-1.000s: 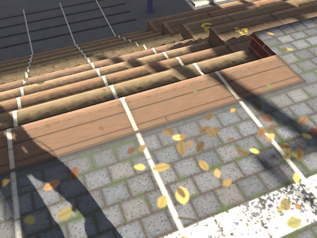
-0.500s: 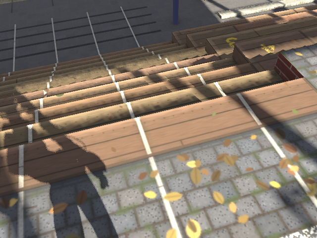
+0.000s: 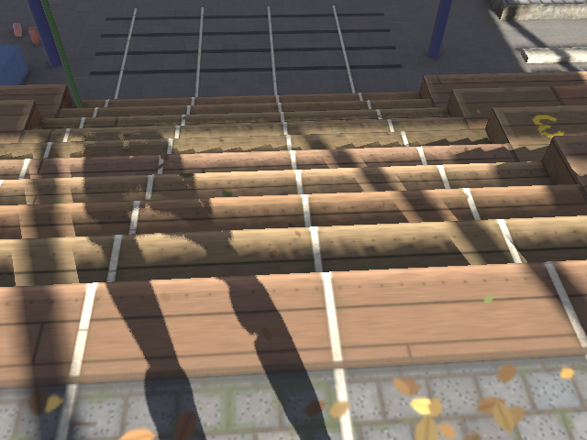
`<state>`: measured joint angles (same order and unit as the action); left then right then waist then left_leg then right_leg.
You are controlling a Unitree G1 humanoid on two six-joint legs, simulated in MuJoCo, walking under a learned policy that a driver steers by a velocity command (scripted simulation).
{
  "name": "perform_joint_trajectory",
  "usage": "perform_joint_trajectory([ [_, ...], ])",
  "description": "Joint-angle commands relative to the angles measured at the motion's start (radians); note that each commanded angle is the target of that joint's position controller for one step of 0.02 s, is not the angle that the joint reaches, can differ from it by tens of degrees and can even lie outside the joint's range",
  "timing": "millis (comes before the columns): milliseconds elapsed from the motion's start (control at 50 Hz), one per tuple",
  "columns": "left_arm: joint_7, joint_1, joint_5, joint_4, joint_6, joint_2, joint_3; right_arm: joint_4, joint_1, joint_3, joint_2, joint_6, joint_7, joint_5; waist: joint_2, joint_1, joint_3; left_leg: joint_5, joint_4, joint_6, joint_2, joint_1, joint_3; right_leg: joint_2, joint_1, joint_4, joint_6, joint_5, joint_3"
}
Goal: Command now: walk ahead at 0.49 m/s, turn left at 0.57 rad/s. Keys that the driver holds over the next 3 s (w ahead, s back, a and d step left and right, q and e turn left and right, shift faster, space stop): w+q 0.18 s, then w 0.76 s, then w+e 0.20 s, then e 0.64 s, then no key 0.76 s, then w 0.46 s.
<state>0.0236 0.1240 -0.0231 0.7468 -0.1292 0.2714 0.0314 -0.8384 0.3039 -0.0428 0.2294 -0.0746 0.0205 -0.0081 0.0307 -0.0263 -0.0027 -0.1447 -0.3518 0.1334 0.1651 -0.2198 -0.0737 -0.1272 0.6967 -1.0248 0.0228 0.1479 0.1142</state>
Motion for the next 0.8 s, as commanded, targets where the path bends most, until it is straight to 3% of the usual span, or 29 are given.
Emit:
perform_joint_trajectory([
  [20, 0.013, -0.023, -0.003, -0.068, 0.008, 0.039, 0.009, 0.083, -0.015, -0.040, 0.160, -0.013, -0.023, -0.011, -0.077, 0.006, -0.013, 0.112, 0.133, 0.132, -0.200, -0.166, -0.189, 0.059, -0.130, 0.238, 0.027, -0.178, -0.069],
  [60, 0.009, -0.097, 0.012, -0.095, 0.005, 0.034, 0.004, 0.080, 0.024, -0.043, 0.167, -0.006, -0.027, -0.019, -0.102, -0.031, 0.001, 0.057, 0.105, 0.109, -0.202, -0.107, -0.218, 0.094, -0.147, 0.382, 0.031, -0.218, -0.065],
  [140, -0.015, -0.167, 0.028, -0.136, -0.015, 0.080, 0.017, 0.081, 0.067, -0.043, 0.162, 0.007, -0.031, -0.024, -0.119, -0.054, 0.023, -0.003, 0.008, 0.099, -0.256, 0.044, -0.346, 0.123, -0.164, 0.519, 0.015, -0.160, -0.028],
  [180, -0.025, -0.138, 0.031, -0.137, -0.029, 0.106, 0.029, 0.091, 0.053, -0.044, 0.167, 0.015, -0.036, -0.017, -0.149, -0.025, 0.032, 0.031, -0.054, 0.087, -0.274, 0.082, -0.402, 0.136, -0.235, 0.559, -0.013, -0.073, -0.028],
  [200, -0.026, -0.067, 0.030, -0.118, -0.034, 0.114, 0.037, 0.096, 0.035, -0.040, 0.156, 0.019, -0.038, -0.014, -0.164, 0.014, 0.052, 0.073, -0.099, 0.072, -0.262, 0.085, -0.395, 0.137, -0.322, 0.600, -0.039, -0.075, -0.048],
  [220, -0.022, 0.041, 0.018, -0.094, -0.039, 0.140, 0.049, 0.102, 0.029, -0.027, 0.120, 0.016, -0.036, -0.007, -0.157, 0.063, 0.121, 0.139, -0.215, 0.042, -0.221, 0.052, -0.350, 0.097, -0.496, 0.609, -0.083, -0.086, -0.033],
  [240, -0.015, 0.212, 0.005, -0.074, -0.039, 0.196, 0.063, 0.117, 0.033, -0.003, 0.059, 0.009, -0.029, 0.007, -0.054, 0.128, 0.255, 0.027, -0.501, 0.000, -0.159, -0.074, -0.247, -0.078, -0.759, 0.598, -0.162, -0.070, 0.132],
  [260, -0.022, 0.321, 0.001, -0.019, -0.022, 0.257, 0.087, 0.120, 0.183, 0.006, 0.033, -0.004, -0.024, -0.026, 0.317, 0.072, 0.350, -0.384, -0.772, -0.063, -0.027, -0.424, -0.120, -0.264, -1.055, 0.674, -0.328, 0.141, 0.579],
  [280, -0.029, 0.304, 0.022, -0.034, -0.018, 0.156, 0.068, 0.094, 0.182, -0.009, 0.131, -0.007, -0.026, -0.039, 0.211, 0.091, 0.266, -0.405, -0.917, -0.070, -0.103, -0.566, -0.154, -0.283, -1.025, 0.719, -0.310, 0.350, 0.669],
  [300, -0.028, 0.261, 0.030, -0.042, -0.013, 0.102, 0.055, 0.107, 0.068, -0.021, 0.176, -0.005, -0.026, -0.036, 0.094, 0.111, 0.124, -0.307, -0.957, -0.074, -0.131, -0.606, -0.146, -0.240, -0.903, 0.733, -0.269, 0.322, 0.530],
  [320, -0.030, 0.207, 0.026, -0.052, -0.005, 0.096, 0.047, 0.122, 0.005, -0.018, 0.160, -0.005, -0.028, -0.021, 0.004, 0.092, 0.055, -0.235, -0.944, -0.081, -0.160, -0.582, -0.110, -0.195, -0.783, 0.751, -0.251, 0.194, 0.410],
  [340, -0.033, 0.178, 0.024, -0.046, -0.001, 0.088, 0.044, 0.136, -0.032, -0.018, 0.143, -0.009, -0.026, -0.006, -0.014, 0.073, 0.006, -0.187, -0.892, -0.085, -0.188, -0.570, -0.095, -0.158, -0.699, 0.773, -0.249, 0.085, 0.338],
  [360, -0.036, 0.163, 0.017, -0.043, -0.001, 0.073, 0.036, 0.141, -0.031, -0.018, 0.125, -0.008, -0.021, -0.004, 0.008, 0.045, 0.000, -0.162, -0.848, -0.086, -0.221, -0.525, -0.072, -0.121, -0.641, 0.797, -0.237, 0.019, 0.267],
  [400, -0.044, 0.168, 0.023, -0.027, -0.004, 0.065, 0.034, 0.138, -0.013, -0.012, 0.091, -0.003, -0.017, -0.004, 0.056, 0.029, 0.011, -0.144, -0.775, -0.100, -0.237, -0.473, -0.015, -0.078, -0.588, 0.828, -0.243, -0.095, 0.175],
  [460, -0.042, 0.203, 0.031, -0.001, -0.001, 0.112, 0.047, 0.171, -0.092, 0.002, 0.062, -0.005, -0.017, 0.005, 0.053, 0.045, -0.001, -0.067, -0.608, -0.118, -0.257, -0.482, 0.019, -0.078, -0.571, 0.860, -0.262, -0.216, 0.101],
  [520, -0.035, 0.232, 0.037, 0.018, 0.014, 0.133, 0.051, 0.193, -0.188, 0.012, 0.044, -0.013, -0.010, 0.002, 0.054, 0.074, -0.007, 0.082, -0.402, -0.117, -0.246, -0.427, 0.046, -0.055, -0.563, 0.861, -0.237, -0.225, 0.026],
  [580, -0.034, 0.281, 0.045, 0.043, 0.026, 0.151, 0.051, 0.215, -0.270, 0.010, 0.057, -0.017, -0.001, -0.008, 0.066, 0.102, -0.022, 0.152, -0.286, -0.117, -0.218, -0.356, 0.068, -0.066, -0.563, 0.847, -0.224, -0.190, 0.009],
  [640, -0.032, 0.298, 0.052, 0.063, 0.038, 0.161, 0.052, 0.244, -0.316, 0.001, 0.081, -0.022, 0.011, -0.013, 0.075, 0.094, -0.039, 0.094, -0.221, -0.082, -0.208, -0.336, 0.063, -0.114, -0.631, 0.814, -0.207, -0.192, 0.033],
  [680, -0.027, 0.277, 0.054, 0.065, 0.050, 0.181, 0.056, 0.235, -0.263, -0.013, 0.109, -0.026, 0.014, -0.009, 0.072, 0.044, -0.012, 0.060, -0.163, -0.052, -0.181, -0.223, 0.087, -0.117, -0.652, 0.739, -0.184, -0.297, 0.023],
  [700, -0.024, 0.272, 0.054, 0.065, 0.055, 0.173, 0.051, 0.204, -0.163, -0.031, 0.138, -0.026, 0.010, -0.005, 0.055, -0.009, 0.045, 0.057, -0.132, -0.029, -0.156, -0.077, 0.108, -0.081, -0.639, 0.620, -0.163, -0.430, -0.014],
  [720, -0.021, 0.266, 0.045, 0.055, 0.056, 0.147, 0.040, 0.163, 0.001, -0.055, 0.190, -0.024, 0.001, 0.000, 0.020, -0.080, 0.149, 0.075, -0.141, 0.010, -0.213, 0.155, 0.052, -0.027, -0.539, 0.403, -0.127, -0.420, -0.068],
  [740, -0.022, 0.325, 0.025, 0.023, 0.043, 0.062, 0.012, 0.148, 0.145, -0.077, 0.289, -0.015, -0.009, 0.020, -0.181, -0.092, 0.297, 0.053, -0.138, 0.125, -0.472, 0.505, -0.304, 0.090, -0.212, 0.009, -0.063, -0.064, -0.142],
  [760, -0.025, 0.380, 0.040, 0.028, 0.024, 0.029, 0.000, 0.133, 0.181, -0.071, 0.275, -0.009, 0.000, 0.003, -0.341, -0.074, 0.375, -0.112, 0.017, 0.215, -0.576, 0.595, -0.647, 0.165, 0.016, -0.202, -0.051, 0.423, -0.044],
  [780, -0.029, 0.312, 0.062, 0.019, 0.015, 0.128, 0.027, 0.132, 0.139, -0.051, 0.206, -0.009, 0.006, -0.008, -0.225, -0.077, 0.234, -0.207, 0.048, 0.176, -0.545, 0.487, -0.582, 0.107, 0.113, -0.288, -0.060, 0.387, 0.001],
  [800, -0.030, 0.231, 0.066, -0.004, 0.016, 0.138, 0.031, 0.143, 0.071, -0.037, 0.168, -0.009, 0.009, -0.009, -0.170, -0.054, 0.130, -0.180, 0.060, 0.139, -0.502, 0.357, -0.438, 0.063, 0.126, -0.271, -0.069, 0.298, -0.030],
])
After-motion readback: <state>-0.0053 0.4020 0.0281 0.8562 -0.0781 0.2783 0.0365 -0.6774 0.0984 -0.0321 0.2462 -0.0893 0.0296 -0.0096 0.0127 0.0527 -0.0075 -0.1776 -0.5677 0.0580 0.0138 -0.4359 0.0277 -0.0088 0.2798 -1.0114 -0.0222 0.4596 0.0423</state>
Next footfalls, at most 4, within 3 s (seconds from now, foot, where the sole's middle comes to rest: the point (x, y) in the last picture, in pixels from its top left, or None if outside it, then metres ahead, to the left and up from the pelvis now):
0.22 right None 0.31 -0.14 -0.78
0.72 left None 0.50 0.16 -0.78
1.26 right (292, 318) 0.81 0.00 -0.78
1.78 left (211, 324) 0.80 0.21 -0.78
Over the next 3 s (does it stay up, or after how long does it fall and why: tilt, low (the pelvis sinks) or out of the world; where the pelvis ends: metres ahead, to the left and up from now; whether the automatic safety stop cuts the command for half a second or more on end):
stays up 0.81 0.11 0.00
